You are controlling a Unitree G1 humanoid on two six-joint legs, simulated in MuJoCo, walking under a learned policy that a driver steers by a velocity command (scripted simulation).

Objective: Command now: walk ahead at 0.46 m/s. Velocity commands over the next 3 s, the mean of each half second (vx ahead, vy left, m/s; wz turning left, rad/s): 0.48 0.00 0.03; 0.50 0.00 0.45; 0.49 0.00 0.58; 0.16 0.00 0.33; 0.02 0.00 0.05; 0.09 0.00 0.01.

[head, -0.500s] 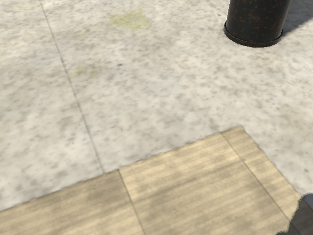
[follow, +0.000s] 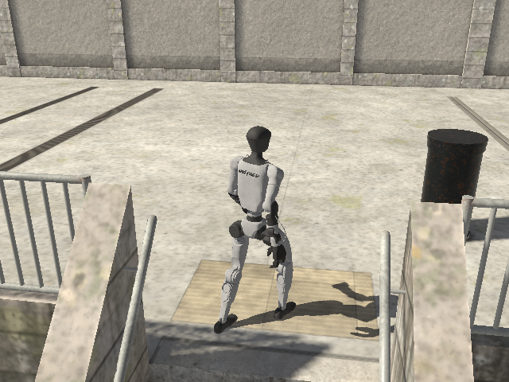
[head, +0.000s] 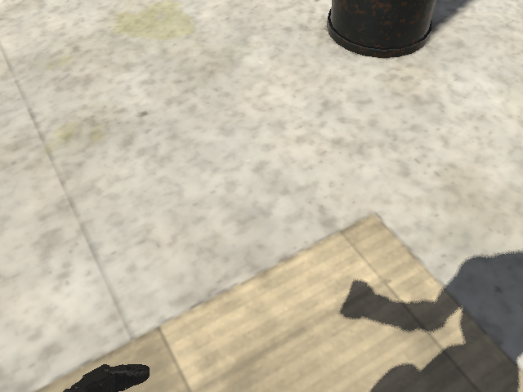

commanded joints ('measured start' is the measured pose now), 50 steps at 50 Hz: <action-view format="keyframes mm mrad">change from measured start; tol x32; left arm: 1 275 176 76 17 -3 -12 2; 31 493 79 9 64 57 12 58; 50 -54 143 44 -159 25 -33 40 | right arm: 1 4 -163 -34 -29 -19 17 -2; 25 -585 -77 -31 -307 13 -22 73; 31 -61 -352 -139 -226 -7 -11 66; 50 -115 -209 -102 -291 18 20 5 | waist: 1 219 136 -85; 3 208 -312 -343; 50 20 110 -28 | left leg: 1 -182 185 -23 338 927 125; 4 -886 -33 -178 1181 -145 52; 18 -865 136 -30 543 519 36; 26 -880 62 9 341 382 106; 30 -210 10 -41 322 355 221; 32 309 357 -867 103 179 459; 39 -382 153 -320 -16 492 319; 50 -308 129 -382 95 295 230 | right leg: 1 415 79 -54 -7 8 -51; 4 908 -335 823 -349 -383 -246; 11 344 -158 218 -457 50 -143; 24 653 -185 34 -432 216 -99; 29 690 -165 -71 -18 839 -32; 32 -134 123 120 824 -446 69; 33 -226 56 167 849 -390 42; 50 39 50 124 -93 118 103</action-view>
